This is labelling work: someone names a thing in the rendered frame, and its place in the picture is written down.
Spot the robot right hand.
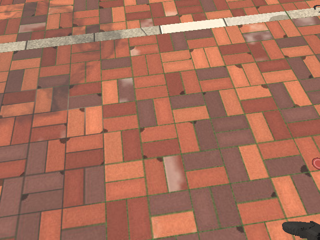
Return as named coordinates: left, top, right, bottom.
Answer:
left=282, top=221, right=320, bottom=240

